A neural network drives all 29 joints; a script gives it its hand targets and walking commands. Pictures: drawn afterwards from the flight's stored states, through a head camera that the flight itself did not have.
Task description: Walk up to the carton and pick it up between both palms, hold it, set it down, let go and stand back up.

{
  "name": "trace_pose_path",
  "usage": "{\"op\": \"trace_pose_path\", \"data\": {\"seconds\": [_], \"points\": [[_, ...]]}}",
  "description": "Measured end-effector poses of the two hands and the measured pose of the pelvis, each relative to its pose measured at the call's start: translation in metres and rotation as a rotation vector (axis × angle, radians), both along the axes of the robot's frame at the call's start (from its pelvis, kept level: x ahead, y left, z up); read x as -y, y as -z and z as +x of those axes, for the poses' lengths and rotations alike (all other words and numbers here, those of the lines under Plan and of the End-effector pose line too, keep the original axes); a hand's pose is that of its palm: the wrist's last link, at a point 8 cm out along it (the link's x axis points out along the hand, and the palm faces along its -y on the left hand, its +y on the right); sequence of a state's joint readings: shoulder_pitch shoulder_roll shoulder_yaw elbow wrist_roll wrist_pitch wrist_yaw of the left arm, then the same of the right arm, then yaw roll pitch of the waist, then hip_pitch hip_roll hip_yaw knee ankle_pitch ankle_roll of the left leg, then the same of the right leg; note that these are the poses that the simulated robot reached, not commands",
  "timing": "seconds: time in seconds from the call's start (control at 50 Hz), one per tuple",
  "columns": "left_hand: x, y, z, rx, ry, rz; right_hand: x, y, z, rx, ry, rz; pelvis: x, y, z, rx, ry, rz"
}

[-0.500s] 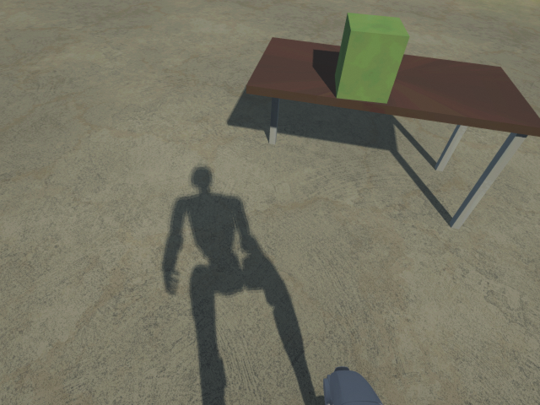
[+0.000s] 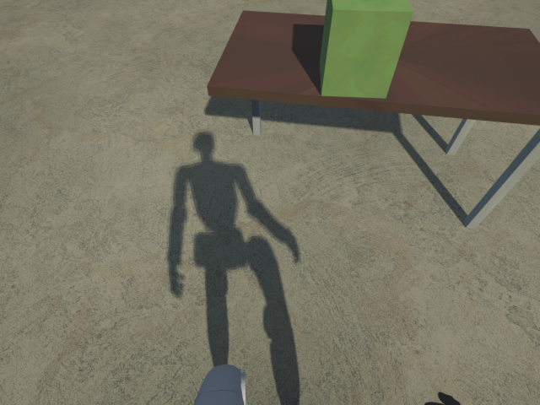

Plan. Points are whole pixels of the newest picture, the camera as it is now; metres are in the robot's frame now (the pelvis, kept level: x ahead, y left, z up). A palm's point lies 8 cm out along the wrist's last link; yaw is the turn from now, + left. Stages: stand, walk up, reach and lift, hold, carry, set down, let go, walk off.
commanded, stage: walk up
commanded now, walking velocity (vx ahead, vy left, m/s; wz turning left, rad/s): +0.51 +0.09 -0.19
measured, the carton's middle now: (358, 40) +1.07 -0.18 -0.01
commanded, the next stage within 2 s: none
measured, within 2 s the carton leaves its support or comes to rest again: neither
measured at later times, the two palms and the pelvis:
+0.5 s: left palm (152, 281) +0.34 +0.29 -0.15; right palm (423, 343) +0.24 -0.21 -0.11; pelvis +0.28 +0.04 +0.01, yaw -3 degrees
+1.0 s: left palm (234, 207) +0.52 +0.14 -0.13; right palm (440, 214) +0.54 -0.33 -0.14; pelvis +0.49 -0.09 +0.01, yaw -1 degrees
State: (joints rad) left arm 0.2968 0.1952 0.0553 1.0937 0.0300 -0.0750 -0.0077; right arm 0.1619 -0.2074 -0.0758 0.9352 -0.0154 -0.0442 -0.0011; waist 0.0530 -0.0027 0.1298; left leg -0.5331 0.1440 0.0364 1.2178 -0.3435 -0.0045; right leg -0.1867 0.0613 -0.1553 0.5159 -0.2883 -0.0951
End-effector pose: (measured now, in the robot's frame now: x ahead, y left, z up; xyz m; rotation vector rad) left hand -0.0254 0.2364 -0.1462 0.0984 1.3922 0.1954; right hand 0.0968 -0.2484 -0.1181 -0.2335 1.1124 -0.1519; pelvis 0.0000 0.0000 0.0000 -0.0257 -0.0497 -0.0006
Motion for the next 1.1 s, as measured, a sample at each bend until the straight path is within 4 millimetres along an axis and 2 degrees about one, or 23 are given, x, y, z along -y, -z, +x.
{"op": "trace_pose_path", "data": {"seconds": [0.06,0.14,0.24,0.3,0.32,0.36,0.4,0.46,0.52,0.58,0.62,0.66,0.74,0.78,0.84,0.92,1.0,1.06,1.1], "points": [[-0.007,-0.013,-0.007,-0.055,-0.051,0.023,-0.011,-0.008,0.069,0.079,-0.041,0.024,-0.007,-0.005,0.035,0.001,0.001,0.001],[-0.01,-0.015,0.006,-0.123,-0.102,0.019,-0.041,-0.016,0.146,0.148,-0.099,0.08,-0.015,-0.004,0.085,-0.008,-0.011,-0.011],[-0.007,0.006,0.052,-0.173,-0.114,-0.048,-0.077,-0.014,0.233,0.194,-0.16,0.084,-0.032,0.009,0.151,-0.026,0.0,-0.021],[-0.011,0.018,0.094,-0.21,-0.07,-0.088,-0.088,-0.01,0.266,0.217,-0.141,0.062,-0.042,0.016,0.185,-0.031,0.036,0.019],[-0.014,0.02,0.113,-0.21,-0.044,-0.095,-0.086,-0.009,0.268,0.213,-0.111,0.052,-0.045,0.016,0.195,-0.034,0.058,0.014],[-0.024,0.02,0.158,-0.185,0.014,-0.098,-0.074,-0.007,0.257,0.165,-0.021,0.029,-0.048,0.012,0.214,-0.032,0.071,-0.004],[-0.038,0.018,0.214,-0.117,0.06,-0.08,-0.06,-0.006,0.23,0.069,0.059,-0.002,-0.048,0.005,0.234,-0.028,0.059,-0.013],[-0.052,0.009,0.308,0.031,0.115,-0.037,-0.044,-0.008,0.176,-0.127,0.16,-0.027,-0.043,-0.005,0.263,-0.023,0.053,-0.007],[-0.05,-0.004,0.394,0.162,0.161,-0.009,-0.037,-0.012,0.13,-0.299,0.245,-0.026,-0.035,-0.01,0.292,-0.019,0.048,-0.005],[-0.032,-0.017,0.469,0.255,0.203,-0.011,-0.038,-0.015,0.103,-0.436,0.295,0.002,-0.023,-0.011,0.322,-0.021,0.044,0.001],[-0.014,-0.023,0.512,0.3,0.235,-0.022,-0.039,-0.014,0.099,-0.496,0.32,0.033,-0.013,-0.01,0.341,-0.026,0.045,0.01],[0.009,-0.025,0.55,0.329,0.269,-0.032,-0.037,-0.009,0.107,-0.525,0.341,0.066,-0.001,-0.006,0.362,-0.032,0.048,0.025],[0.057,-0.02,0.609,0.349,0.32,-0.028,-0.019,0.014,0.148,-0.537,0.352,0.125,0.032,0.009,0.408,-0.053,0.053,0.049],[0.077,-0.016,0.623,0.338,0.324,-0.016,-0.002,0.028,0.18,-0.529,0.326,0.141,0.046,0.014,0.425,-0.055,0.053,0.02],[0.091,-0.013,0.618,0.301,0.258,0.004,0.022,0.037,0.245,-0.462,0.274,0.145,0.064,0.012,0.446,-0.049,0.039,0.045],[0.096,-0.018,0.583,0.203,0.133,0.027,0.056,0.034,0.343,-0.325,0.166,0.122,0.079,0.0,0.472,-0.043,0.026,0.043],[0.093,-0.021,0.543,0.1,0.045,0.054,0.081,0.024,0.439,-0.179,0.075,0.075,0.09,-0.006,0.494,-0.038,0.022,0.037],[0.095,-0.025,0.514,0.014,0.008,0.061,0.09,0.017,0.494,-0.097,0.04,0.05,0.091,-0.009,0.509,-0.033,0.037,0.042],[0.097,-0.028,0.499,-0.043,-0.008,0.06,0.089,0.012,0.523,-0.053,0.032,0.05,0.089,-0.01,0.518,-0.033,0.048,0.045]]}}
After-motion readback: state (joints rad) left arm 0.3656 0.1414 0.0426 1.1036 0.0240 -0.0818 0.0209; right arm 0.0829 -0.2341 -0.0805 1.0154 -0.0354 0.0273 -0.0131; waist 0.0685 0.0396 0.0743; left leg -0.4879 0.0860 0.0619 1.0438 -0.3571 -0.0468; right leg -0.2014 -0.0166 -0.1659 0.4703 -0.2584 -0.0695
